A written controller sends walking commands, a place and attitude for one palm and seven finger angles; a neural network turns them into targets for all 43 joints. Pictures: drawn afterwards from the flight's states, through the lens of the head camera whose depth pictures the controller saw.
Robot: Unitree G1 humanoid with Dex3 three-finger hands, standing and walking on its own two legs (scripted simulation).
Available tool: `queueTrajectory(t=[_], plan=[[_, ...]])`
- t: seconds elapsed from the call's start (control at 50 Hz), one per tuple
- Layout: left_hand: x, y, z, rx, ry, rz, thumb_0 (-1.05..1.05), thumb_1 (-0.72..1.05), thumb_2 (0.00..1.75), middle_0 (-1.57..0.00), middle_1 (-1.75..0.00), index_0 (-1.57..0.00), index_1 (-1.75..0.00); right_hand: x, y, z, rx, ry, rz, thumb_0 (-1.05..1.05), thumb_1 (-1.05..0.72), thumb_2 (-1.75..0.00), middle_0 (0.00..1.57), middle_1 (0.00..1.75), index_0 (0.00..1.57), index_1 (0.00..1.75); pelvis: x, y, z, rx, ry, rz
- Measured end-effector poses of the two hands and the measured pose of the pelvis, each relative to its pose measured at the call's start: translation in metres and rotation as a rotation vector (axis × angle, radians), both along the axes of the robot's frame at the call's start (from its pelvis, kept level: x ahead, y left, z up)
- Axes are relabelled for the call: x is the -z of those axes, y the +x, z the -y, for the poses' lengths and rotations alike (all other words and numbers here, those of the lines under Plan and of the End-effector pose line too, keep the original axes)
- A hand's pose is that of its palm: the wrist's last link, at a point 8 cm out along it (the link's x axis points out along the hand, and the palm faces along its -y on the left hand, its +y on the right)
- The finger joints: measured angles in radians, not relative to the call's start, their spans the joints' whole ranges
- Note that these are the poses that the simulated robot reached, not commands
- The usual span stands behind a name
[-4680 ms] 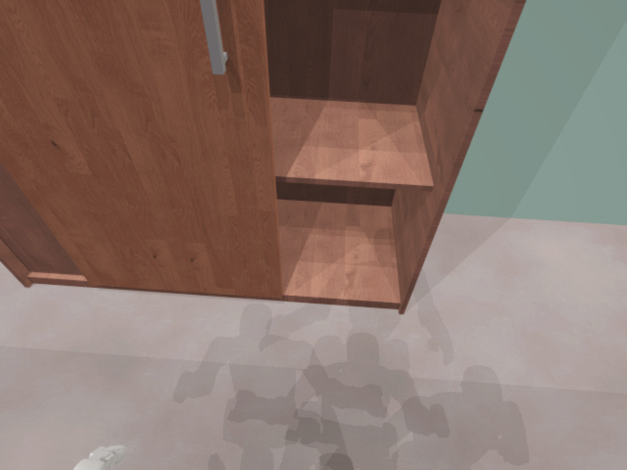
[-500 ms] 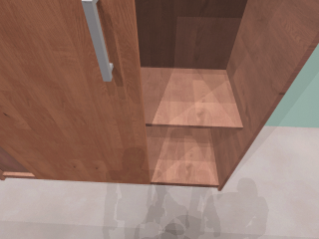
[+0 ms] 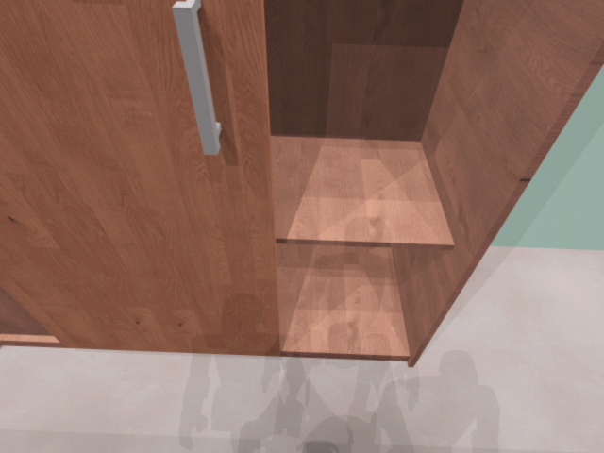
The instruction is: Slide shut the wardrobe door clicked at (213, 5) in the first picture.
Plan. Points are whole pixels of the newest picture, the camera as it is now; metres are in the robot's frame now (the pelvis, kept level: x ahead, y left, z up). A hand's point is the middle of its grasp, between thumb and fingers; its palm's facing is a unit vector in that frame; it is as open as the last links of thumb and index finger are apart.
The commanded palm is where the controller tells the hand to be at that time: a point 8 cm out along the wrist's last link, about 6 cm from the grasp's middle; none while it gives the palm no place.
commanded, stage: look again from close up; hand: left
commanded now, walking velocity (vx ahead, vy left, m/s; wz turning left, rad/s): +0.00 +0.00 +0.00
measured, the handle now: (203, 81) +0.52 +0.17 +0.25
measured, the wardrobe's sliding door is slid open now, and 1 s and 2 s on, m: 0.44 0.44 0.44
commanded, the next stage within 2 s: raise the hand with hooked fingers in 1.20 s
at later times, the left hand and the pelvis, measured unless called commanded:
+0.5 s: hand out of the picture +0.06 +0.17 -0.17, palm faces +0.01 -0.98 -0.19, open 7.3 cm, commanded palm none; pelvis +0.06 +0.00 +0.00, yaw -1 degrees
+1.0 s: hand out of the picture +0.04 +0.14 -0.17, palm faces +0.03 -0.98 -0.19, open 7.4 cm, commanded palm none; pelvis +0.06 -0.03 +0.01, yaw +0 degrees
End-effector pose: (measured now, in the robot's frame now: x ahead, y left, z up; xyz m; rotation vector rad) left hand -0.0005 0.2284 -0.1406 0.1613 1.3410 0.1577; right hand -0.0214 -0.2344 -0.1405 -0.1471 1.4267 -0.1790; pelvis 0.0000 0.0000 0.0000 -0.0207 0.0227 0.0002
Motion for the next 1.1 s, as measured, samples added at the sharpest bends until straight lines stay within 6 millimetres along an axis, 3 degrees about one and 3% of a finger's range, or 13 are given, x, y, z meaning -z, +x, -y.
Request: queueTrajectory(t=[0.16,0.32,0.48,0.64,0.78,1.1], plan=[[0.021,-0.008,0.018,-0.026,-0.095,-0.113,0.00,0.91,0.90,-0.20,-0.30,-0.20,-0.30,-0.006,0.034,-0.017,-0.025,-0.019,0.032,0.01,-0.91,-0.90,0.20,0.30,0.20,0.30,0.005,0.025,-0.007,0.001,-0.001,-0.007],[0.011,0.024,0.018,-0.022,-0.072,-0.102,0.00,0.91,0.90,-0.20,-0.30,-0.20,-0.30,0.000,0.055,-0.027,-0.025,0.007,0.013,0.02,-0.94,-0.90,0.21,0.30,0.20,0.30,0.000,0.046,-0.007,0.010,0.028,0.003],[0.002,0.052,0.012,0.002,-0.018,-0.063,0.00,0.92,0.90,-0.20,-0.30,-0.20,-0.30,0.001,0.073,-0.015,-0.019,0.014,0.024,0.02,-0.94,-0.90,0.21,0.30,0.20,0.30,-0.004,0.058,0.001,0.015,0.030,0.000],[-0.001,0.066,0.016,0.002,0.001,-0.036,0.00,0.91,0.90,-0.20,-0.30,-0.20,-0.30,0.003,0.083,-0.006,-0.029,0.019,0.033,0.01,-0.93,-0.90,0.20,0.30,0.20,0.30,-0.004,0.065,0.010,0.011,0.036,0.009],[-0.003,0.061,0.025,-0.005,-0.002,-0.045,0.00,0.91,0.90,-0.20,-0.30,-0.20,-0.30,0.002,0.084,0.001,-0.037,0.024,0.026,0.01,-0.92,-0.90,0.20,0.30,0.20,0.30,-0.006,0.066,0.017,0.007,0.039,0.013],[-0.002,0.029,0.046,-0.036,-0.026,-0.098,0.00,0.91,0.90,-0.20,-0.30,-0.20,-0.30,0.000,0.077,0.012,-0.043,0.027,0.015,0.01,-0.92,-0.90,0.20,0.30,0.20,0.30,-0.007,0.062,0.030,0.001,0.037,0.025]])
